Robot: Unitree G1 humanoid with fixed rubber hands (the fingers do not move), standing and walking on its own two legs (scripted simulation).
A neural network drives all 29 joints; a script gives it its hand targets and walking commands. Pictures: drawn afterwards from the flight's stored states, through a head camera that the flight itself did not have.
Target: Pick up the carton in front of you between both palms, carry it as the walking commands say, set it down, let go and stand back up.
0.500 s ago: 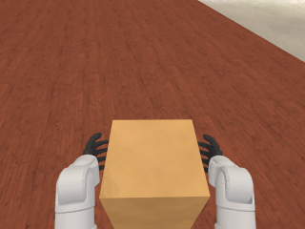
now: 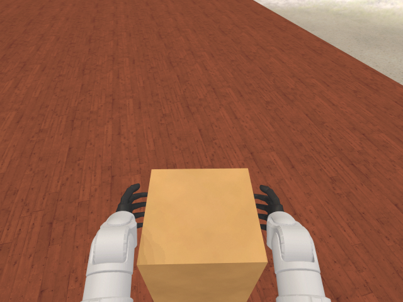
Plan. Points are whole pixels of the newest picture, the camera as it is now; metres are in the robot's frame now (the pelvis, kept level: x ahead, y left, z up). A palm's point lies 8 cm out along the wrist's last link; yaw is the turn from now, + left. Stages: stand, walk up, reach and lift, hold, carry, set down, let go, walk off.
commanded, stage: carry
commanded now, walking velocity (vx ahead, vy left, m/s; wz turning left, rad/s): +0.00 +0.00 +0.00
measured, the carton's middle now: (200, 238) +0.28 +0.00 -0.04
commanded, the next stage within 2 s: hold in 0.98 s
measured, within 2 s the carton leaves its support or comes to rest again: neither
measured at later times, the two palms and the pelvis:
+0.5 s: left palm (122, 220) +0.28 +0.16 +0.04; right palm (269, 221) +0.28 -0.14 +0.04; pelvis -0.01 +0.01 +0.00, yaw +0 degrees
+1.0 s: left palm (117, 223) +0.27 +0.17 +0.04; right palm (265, 223) +0.27 -0.13 +0.04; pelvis -0.02 +0.02 +0.00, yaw +0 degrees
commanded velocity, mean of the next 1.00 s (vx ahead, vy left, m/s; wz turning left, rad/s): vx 0.00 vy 0.00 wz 0.00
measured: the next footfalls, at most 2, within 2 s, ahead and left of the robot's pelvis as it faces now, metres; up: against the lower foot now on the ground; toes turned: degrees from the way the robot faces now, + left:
none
